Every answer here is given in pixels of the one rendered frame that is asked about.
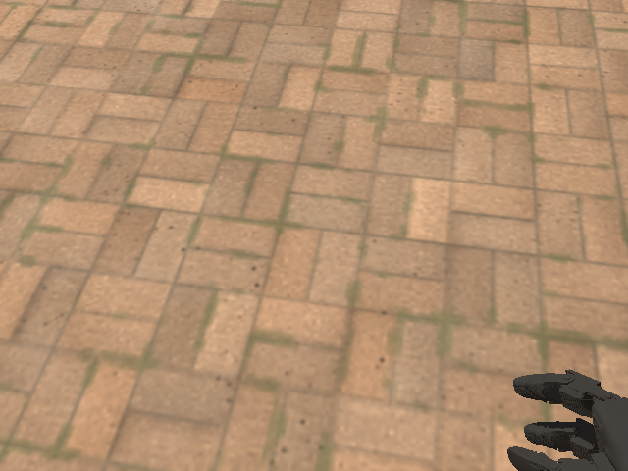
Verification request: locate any robot right hand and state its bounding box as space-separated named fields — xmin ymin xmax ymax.
xmin=507 ymin=369 xmax=628 ymax=471

